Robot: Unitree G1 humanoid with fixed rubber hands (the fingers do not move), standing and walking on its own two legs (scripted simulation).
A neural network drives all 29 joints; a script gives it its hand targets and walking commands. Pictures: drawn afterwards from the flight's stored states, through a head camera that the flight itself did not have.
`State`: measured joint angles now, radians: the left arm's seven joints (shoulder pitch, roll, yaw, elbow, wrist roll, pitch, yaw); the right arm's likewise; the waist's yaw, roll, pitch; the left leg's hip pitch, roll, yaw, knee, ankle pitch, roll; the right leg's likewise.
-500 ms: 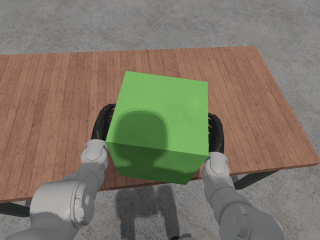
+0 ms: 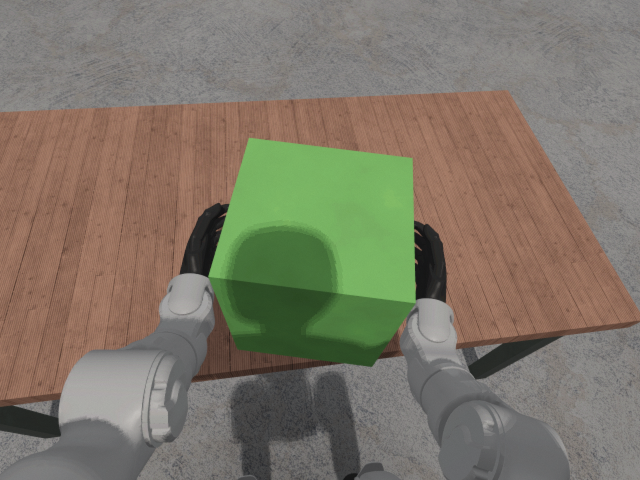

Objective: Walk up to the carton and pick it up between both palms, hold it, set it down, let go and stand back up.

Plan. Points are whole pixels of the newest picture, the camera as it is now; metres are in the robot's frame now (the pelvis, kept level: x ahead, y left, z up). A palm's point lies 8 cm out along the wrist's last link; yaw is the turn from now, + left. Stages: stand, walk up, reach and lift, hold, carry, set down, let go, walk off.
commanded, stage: reach and lift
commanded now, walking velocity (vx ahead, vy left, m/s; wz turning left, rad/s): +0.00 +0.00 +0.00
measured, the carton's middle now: (316, 263) +0.43 -0.02 -0.03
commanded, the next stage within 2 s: none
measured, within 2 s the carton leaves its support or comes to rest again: leaves its support in 0.52 s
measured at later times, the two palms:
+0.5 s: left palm (200, 259) +0.42 +0.14 +0.00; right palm (430, 278) +0.38 -0.16 +0.00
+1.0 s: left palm (171, 229) +0.42 +0.15 +0.08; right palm (433, 238) +0.40 -0.15 +0.07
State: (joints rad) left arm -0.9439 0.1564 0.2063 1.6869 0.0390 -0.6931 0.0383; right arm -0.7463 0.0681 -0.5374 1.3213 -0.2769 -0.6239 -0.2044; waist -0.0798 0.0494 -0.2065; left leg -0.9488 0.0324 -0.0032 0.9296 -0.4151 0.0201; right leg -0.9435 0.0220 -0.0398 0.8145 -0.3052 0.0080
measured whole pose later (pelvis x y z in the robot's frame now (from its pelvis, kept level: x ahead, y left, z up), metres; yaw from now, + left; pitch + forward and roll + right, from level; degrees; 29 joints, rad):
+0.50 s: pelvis +0.01 +0.00 +0.00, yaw +0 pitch +25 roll -4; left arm -0.95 0.13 0.02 1.73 -0.10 -0.64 0.08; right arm -0.75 0.01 -0.33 1.33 -0.14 -0.51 -0.22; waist -0.08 0.09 -0.25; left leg -0.94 0.03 -0.01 0.94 -0.43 0.02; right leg -0.93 0.02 -0.04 0.82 -0.32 0.02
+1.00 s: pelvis +0.01 +0.00 +0.02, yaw +4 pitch +18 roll -3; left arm -0.90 0.15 -0.07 1.55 -0.18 -0.43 0.08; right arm -0.72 0.01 -0.17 1.10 -0.03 -0.22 -0.25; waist -0.10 0.10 -0.27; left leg -0.76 0.00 -0.05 0.84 -0.39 0.02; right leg -0.74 -0.01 -0.09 0.73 -0.31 0.01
